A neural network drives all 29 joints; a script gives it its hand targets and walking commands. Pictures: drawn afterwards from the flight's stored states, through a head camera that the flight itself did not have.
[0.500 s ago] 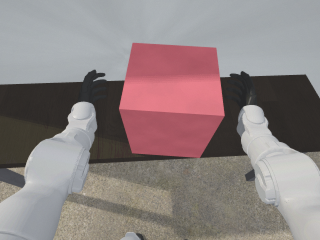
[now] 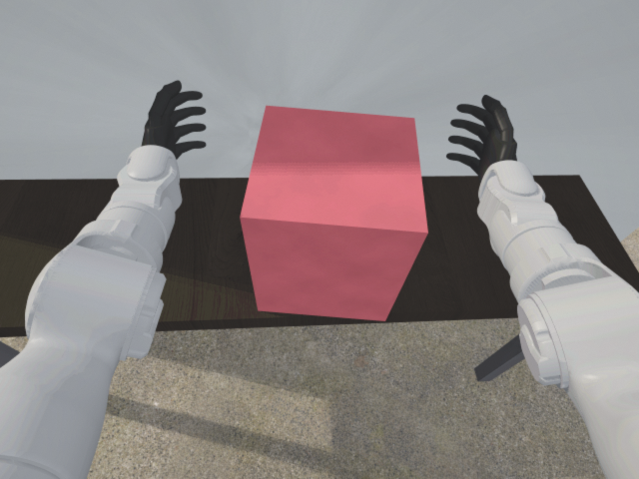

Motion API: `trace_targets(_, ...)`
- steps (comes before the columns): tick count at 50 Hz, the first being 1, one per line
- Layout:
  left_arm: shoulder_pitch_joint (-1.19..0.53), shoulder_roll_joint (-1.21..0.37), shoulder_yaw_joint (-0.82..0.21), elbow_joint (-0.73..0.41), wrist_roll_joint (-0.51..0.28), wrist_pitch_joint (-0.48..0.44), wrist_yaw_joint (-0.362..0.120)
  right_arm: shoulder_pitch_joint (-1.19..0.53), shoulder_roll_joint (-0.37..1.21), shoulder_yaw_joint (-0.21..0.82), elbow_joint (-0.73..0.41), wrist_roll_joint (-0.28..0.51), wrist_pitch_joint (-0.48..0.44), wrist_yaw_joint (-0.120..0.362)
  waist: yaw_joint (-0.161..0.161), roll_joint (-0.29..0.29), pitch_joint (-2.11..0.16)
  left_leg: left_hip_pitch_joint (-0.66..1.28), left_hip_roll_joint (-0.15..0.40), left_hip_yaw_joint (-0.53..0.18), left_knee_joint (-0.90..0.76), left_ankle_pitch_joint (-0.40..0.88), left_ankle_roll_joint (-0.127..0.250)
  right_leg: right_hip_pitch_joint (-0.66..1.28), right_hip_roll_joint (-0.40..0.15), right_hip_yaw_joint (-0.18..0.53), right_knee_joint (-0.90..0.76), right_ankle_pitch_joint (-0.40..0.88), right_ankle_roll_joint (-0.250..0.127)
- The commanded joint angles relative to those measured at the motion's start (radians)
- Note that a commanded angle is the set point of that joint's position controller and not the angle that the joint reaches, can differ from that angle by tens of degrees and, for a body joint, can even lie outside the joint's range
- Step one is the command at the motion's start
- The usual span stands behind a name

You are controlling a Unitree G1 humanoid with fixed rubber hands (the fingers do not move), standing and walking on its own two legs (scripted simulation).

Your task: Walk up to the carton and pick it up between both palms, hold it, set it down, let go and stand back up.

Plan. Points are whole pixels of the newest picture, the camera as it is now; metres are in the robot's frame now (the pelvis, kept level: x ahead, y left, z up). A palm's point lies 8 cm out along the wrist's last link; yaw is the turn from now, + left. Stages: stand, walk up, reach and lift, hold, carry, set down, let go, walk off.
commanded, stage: set down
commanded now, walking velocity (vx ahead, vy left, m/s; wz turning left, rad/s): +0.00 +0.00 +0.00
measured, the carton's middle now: (330, 221) +0.48 +0.02 -0.01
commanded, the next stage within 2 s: none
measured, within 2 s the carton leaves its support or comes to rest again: neither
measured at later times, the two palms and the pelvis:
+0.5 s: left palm (166, 163) +0.45 +0.22 +0.13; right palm (515, 174) +0.46 -0.18 +0.14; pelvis +0.01 +0.00 +0.02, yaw +0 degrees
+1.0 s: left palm (174, 228) +0.38 +0.21 +0.09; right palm (510, 248) +0.39 -0.18 +0.09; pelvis +0.00 +0.00 +0.02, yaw +0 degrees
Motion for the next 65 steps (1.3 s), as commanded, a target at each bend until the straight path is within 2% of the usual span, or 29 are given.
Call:
trace_targets(1, -0.459, 0.09, -0.021, -0.185, 0.004, 0.025, 0.0, -0.464, -0.195, -0.026, -0.102, 0.015, 0.004, 0.011, -0.011, 0.133, -0.567, 0.508, -0.039, 0.01, -0.019, 0.353, -0.066, 0.234, 0.047, -0.003, -0.082, 0.267, 0.003)
trace_targets(7, -0.435, 0.123, 0.026, -0.263, 0.038, 0.095, 0.004, -0.479, -0.224, -0.008, -0.156, 0.046, 0.038, 0.017, 0.01, 0.111, -0.573, 0.57, -0.043, 0.003, -0.042, 0.459, -0.068, 0.32, 0.057, -0.008, -0.114, 0.359, 0.024)
trace_targets(14, -0.35, 0.153, 0.092, -0.319, 0.079, 0.172, 0.006, -0.461, -0.205, 0.05, -0.215, 0.084, 0.093, 0.014, 0.041, 0.031, -0.501, 0.55, -0.053, 0.004, -0.088, 0.468, -0.038, 0.456, 0.054, 0.011, -0.128, 0.446, 0.05)
trace_targets(16, -0.295, 0.148, 0.109, -0.315, 0.095, 0.181, -0.004, -0.423, -0.189, 0.071, -0.214, 0.09, 0.102, 0.007, 0.046, 0.008, -0.459, 0.535, -0.057, 0.007, -0.105, 0.466, -0.027, 0.5, 0.049, 0.022, -0.135, 0.466, 0.057)
trace_targets(17, -0.075, 0.046, 0.102, -0.27, 0.116, 0.195, -0.023, -0.217, -0.156, 0.133, -0.178, 0.094, 0.088, 0.002, 0.038, -0.013, -0.376, 0.612, -0.054, -0.015, -0.119, 0.521, -0.025, 0.585, 0.049, 0.03, -0.148, 0.529, 0.037)
trace_targets(20, -0.034, 0.077, 0.173, -0.331, 0.185, 0.173, -0.059, -0.161, -0.136, 0.107, -0.21, 0.071, 0.054, -0.027, 0.036, 0.0, -0.296, 0.582, -0.068, 0.003, -0.146, 0.532, -0.023, 0.629, 0.042, 0.035, -0.165, 0.554, 0.045)
trace_targets(23, -0.069, 0.081, 0.182, -0.427, 0.194, 0.111, -0.049, -0.146, -0.116, 0.077, -0.261, 0.064, 0.008, -0.034, 0.035, 0.046, -0.291, 0.612, -0.063, 0.009, -0.157, 0.476, -0.029, 0.552, 0.042, 0.029, -0.193, 0.396, 0.041)
trace_targets(24, -0.004, 0.054, 0.181, -0.469, 0.2, 0.09, -0.04, -0.068, -0.099, 0.067, -0.282, 0.055, -0.008, -0.031, 0.036, 0.055, -0.288, 0.648, -0.06, 0.005, -0.155, 0.489, -0.037, 0.545, 0.044, 0.028, -0.201, 0.373, 0.036)
trace_targets(26, -0.037, 0.083, 0.21, -0.541, 0.194, 0.041, -0.029, -0.102, -0.094, 0.023, -0.395, 0.02, -0.043, -0.033, 0.033, 0.049, -0.347, 0.636, -0.062, 0.013, -0.135, 0.461, -0.038, 0.522, 0.043, 0.03, -0.198, 0.342, 0.041)
trace_targets(28, -0.08, 0.1, 0.212, -0.6, 0.177, -0.007, -0.012, -0.121, -0.093, -0.023, -0.477, -0.016, -0.069, -0.042, 0.022, 0.071, -0.427, 0.604, -0.068, 0.021, -0.125, 0.417, -0.039, 0.52, 0.036, 0.032, -0.179, 0.328, 0.044)
trace_targets(31, -0.113, 0.097, 0.189, -0.634, 0.136, -0.042, 0.015, -0.141, -0.087, -0.074, -0.523, -0.059, -0.081, -0.051, -0.001, 0.115, -0.51, 0.619, -0.063, 0.012, -0.099, 0.372, -0.045, 0.451, 0.031, 0.03, -0.159, 0.269, 0.024)
trace_targets(33, -0.109, 0.075, 0.165, -0.631, 0.106, -0.047, 0.017, -0.129, -0.087, -0.102, -0.549, -0.085, -0.081, -0.059, -0.015, 0.117, -0.542, 0.62, -0.06, 0.009, -0.076, 0.36, -0.05, 0.414, 0.03, 0.029, -0.146, 0.257, 0.019)
trace_targets(35, -0.065, 0.07, 0.164, -0.607, 0.1, -0.045, 0.011, -0.099, -0.075, -0.1, -0.542, -0.104, -0.08, -0.07, -0.02, 0.101, -0.563, 0.63, -0.062, 0.006, -0.065, 0.359, -0.048, 0.421, 0.031, 0.027, -0.139, 0.27, 0.017)
trace_targets(37, 0.003, 0.058, 0.164, -0.527, 0.103, -0.03, -0.006, -0.057, -0.074, -0.088, -0.49, -0.102, -0.077, -0.078, -0.027, 0.09, -0.519, 0.628, -0.064, 0.002, -0.063, 0.354, -0.045, 0.437, 0.031, 0.03, -0.136, 0.272, 0.014)
trace_targets(39, 0.064, 0.039, 0.163, -0.48, 0.121, -0.019, -0.02, -0.008, -0.062, -0.065, -0.44, -0.093, -0.073, -0.084, -0.022, 0.072, -0.463, 0.615, -0.072, 0.005, -0.07, 0.368, -0.045, 0.465, 0.034, 0.033, -0.141, 0.291, 0.018)
trace_targets(41, 0.174, 0.03, 0.196, -0.421, 0.156, -0.003, -0.038, 0.061, -0.045, -0.02, -0.383, -0.067, -0.073, -0.087, -0.001, 0.03, -0.346, 0.592, -0.073, 0.002, -0.09, 0.368, -0.034, 0.515, 0.037, 0.038, -0.152, 0.284, 0.02)
trace_targets(42, 0.211, 0.023, 0.206, -0.389, 0.176, 0.001, -0.046, 0.093, -0.034, -0.011, -0.341, -0.063, -0.072, -0.09, -0.002, 0.024, -0.273, 0.578, -0.074, 0.002, -0.11, 0.339, -0.034, 0.534, 0.037, 0.043, -0.164, 0.256, 0.02)
trace_targets(44, 0.243, 0.023, 0.217, -0.346, 0.197, 0.001, -0.056, 0.104, -0.024, 0.032, -0.307, -0.038, -0.078, -0.087, 0.02, -0.006, -0.161, 0.564, -0.074, 0.0, -0.14, 0.301, -0.023, 0.515, 0.041, 0.043, -0.188, 0.188, 0.022)
trace_targets(45, 0.203, 0.02, 0.213, -0.32, 0.197, 0.0, -0.053, 0.079, -0.02, 0.032, -0.278, -0.033, -0.08, -0.084, 0.016, -0.009, -0.105, 0.546, -0.069, -0.004, -0.153, 0.252, -0.02, 0.475, 0.041, 0.042, -0.197, 0.111, 0.018)
trace_targets(46, 0.192, 0.016, 0.201, -0.323, 0.193, -0.01, -0.047, 0.077, -0.021, 0.032, -0.265, -0.029, -0.086, -0.075, 0.025, -0.004, -0.079, 0.552, -0.069, -0.002, -0.166, 0.207, -0.02, 0.44, 0.041, 0.039, -0.206, 0.036, 0.015)
trace_targets(48, 0.226, 0.012, 0.195, -0.336, 0.194, -0.041, -0.033, 0.127, 0.001, 0.048, -0.268, -0.016, -0.106, -0.058, 0.04, 0.0, -0.027, 0.556, -0.062, -0.005, -0.168, 0.179, -0.021, 0.409, 0.038, 0.038, -0.208, -0.016, 0.012)
trace_targets(49, 0.152, 0.021, 0.193, -0.35, 0.181, -0.059, -0.025, 0.07, -0.002, 0.035, -0.281, -0.015, -0.114, -0.05, 0.034, 0.014, -0.038, 0.531, -0.06, -0.003, -0.165, 0.132, -0.017, 0.387, 0.038, 0.035, -0.203, -0.057, 0.01)
trace_targets(51, 0.123, 0.013, 0.173, -0.398, 0.158, -0.108, -0.003, 0.062, -0.009, 0.024, -0.332, -0.02, -0.14, -0.036, 0.031, 0.031, -0.105, 0.537, -0.058, -0.003, -0.147, 0.13, -0.019, 0.365, 0.031, 0.041, -0.177, -0.044, 0.012)
trace_targets(53, 0.138, 0.01, 0.163, -0.451, 0.151, -0.155, 0.014, 0.095, 0.002, 0.017, -0.375, -0.027, -0.174, -0.024, 0.031, 0.075, -0.183, 0.564, -0.06, 0.0, -0.117, 0.165, -0.027, 0.345, 0.027, 0.037, -0.148, -0.007, 0.007)
trace_targets(55, 0.092, 0.006, 0.141, -0.477, 0.127, -0.191, 0.022, 0.059, -0.011, -0.019, -0.404, -0.058, -0.196, -0.02, 0.008, 0.122, -0.285, 0.556, -0.061, 0.005, -0.081, 0.166, -0.034, 0.314, 0.024, 0.042, -0.122, 0.005, -0.001)
trace_targets(58, 0.174, -0.014, 0.141, -0.517, 0.124, -0.227, 0.025, 0.158, -0.007, -0.04, -0.394, -0.066, -0.231, -0.016, 0.001, 0.153, -0.406, 0.59, -0.057, -0.005, -0.038, 0.22, -0.044, 0.309, 0.022, 0.044, -0.1, 0.04, -0.01)
trace_targets(61, 0.339, -0.032, 0.185, -0.542, 0.174, -0.253, 0.006, 0.288, 0.001, -0.034, -0.384, -0.078, -0.289, -0.034, -0.003, 0.144, -0.467, 0.628, -0.071, 0.0, 0.011, 0.389, -0.061, 0.368, 0.035, 0.049, -0.083, 0.198, -0.003)
trace_targets(63, 0.485, -0.028, 0.242, -0.525, 0.222, -0.249, -0.02, 0.384, 0.018, -0.007, -0.362, -0.081, -0.325, -0.052, 0.002, 0.083, -0.415, 0.625, -0.083, 0.0, 0.022, 0.454, -0.056, 0.444, 0.039, 0.055, -0.084, 0.313, 0.01)
trace_targets(65, 0.589, -0.042, 0.282, -0.531, 0.252, -0.246, -0.049, 0.44, 0.029, 0.013, -0.369, -0.092, -0.364, -0.068, -0.005, 0.029, -0.329, 0.566, -0.093, 0.003, -0.002, 0.448, -0.049, 0.53, 0.038, 0.06, -0.084, 0.407, 0.024)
